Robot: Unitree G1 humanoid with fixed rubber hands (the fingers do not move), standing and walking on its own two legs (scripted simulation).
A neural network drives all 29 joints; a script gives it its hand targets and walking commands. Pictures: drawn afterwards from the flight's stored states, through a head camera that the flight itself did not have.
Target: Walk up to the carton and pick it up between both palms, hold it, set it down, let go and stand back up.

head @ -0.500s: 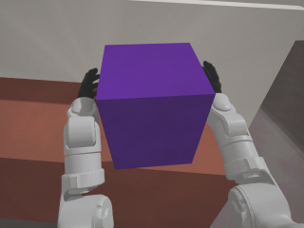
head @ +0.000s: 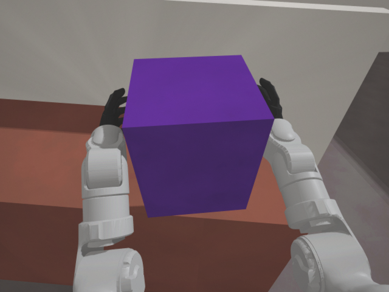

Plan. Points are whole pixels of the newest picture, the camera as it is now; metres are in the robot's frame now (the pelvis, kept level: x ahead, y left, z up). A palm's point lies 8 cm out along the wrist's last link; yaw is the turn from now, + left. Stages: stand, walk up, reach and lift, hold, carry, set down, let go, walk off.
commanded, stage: set down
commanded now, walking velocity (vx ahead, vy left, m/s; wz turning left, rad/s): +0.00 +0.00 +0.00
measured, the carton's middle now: (193, 138) +0.37 +0.01 +0.17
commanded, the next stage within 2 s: none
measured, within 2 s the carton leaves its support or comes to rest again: neither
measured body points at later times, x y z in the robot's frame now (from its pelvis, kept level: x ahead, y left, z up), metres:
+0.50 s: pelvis +0.01 -0.01 +0.00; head -0.04 +0.02 +0.45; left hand +0.39 +0.16 +0.19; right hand +0.40 -0.14 +0.20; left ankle +0.06 +0.10 -0.75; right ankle +0.01 -0.09 -0.75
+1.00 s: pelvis +0.03 -0.01 +0.00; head +0.01 +0.02 +0.45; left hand +0.42 +0.15 +0.15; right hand +0.42 -0.15 +0.16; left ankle +0.06 +0.10 -0.75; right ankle +0.01 -0.09 -0.75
